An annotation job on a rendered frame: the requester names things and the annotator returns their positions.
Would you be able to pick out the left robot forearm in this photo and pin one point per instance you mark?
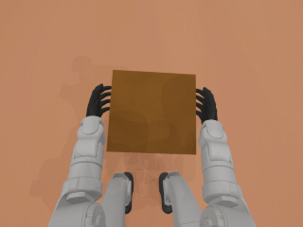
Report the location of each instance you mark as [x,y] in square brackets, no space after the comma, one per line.
[84,177]

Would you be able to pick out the right robot forearm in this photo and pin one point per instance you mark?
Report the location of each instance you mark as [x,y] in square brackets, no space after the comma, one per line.
[220,184]

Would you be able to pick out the carton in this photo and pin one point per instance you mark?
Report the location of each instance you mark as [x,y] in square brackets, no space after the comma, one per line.
[152,112]

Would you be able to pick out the robot left hand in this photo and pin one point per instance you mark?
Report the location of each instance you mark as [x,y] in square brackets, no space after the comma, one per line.
[95,104]

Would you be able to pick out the robot left foot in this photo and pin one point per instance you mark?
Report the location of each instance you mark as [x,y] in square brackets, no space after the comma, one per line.
[128,207]

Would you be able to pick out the left robot upper arm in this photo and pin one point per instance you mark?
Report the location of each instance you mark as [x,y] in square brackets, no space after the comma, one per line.
[84,214]

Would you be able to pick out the robot right hand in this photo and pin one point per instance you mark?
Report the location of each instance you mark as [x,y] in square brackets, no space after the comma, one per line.
[208,109]

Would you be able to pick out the robot right shin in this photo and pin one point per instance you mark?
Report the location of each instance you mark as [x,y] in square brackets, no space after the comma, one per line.
[173,173]

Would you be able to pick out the right robot upper arm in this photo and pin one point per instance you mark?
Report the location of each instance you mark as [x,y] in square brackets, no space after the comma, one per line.
[216,215]

